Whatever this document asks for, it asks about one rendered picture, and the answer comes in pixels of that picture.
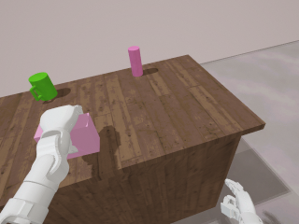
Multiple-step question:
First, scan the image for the right robot hand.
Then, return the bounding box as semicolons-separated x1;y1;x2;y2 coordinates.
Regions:
221;178;257;221

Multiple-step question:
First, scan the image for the right robot forearm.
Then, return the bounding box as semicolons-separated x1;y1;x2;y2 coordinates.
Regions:
238;212;263;224

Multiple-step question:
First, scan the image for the table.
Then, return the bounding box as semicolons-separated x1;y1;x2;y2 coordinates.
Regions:
0;54;266;224

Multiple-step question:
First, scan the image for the sponge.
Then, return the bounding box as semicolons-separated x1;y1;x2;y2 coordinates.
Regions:
34;113;100;159

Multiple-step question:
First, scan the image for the left robot hand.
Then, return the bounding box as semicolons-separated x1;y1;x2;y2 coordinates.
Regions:
39;105;84;154

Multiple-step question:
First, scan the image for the left robot forearm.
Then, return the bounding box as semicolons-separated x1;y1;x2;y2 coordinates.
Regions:
0;127;71;224

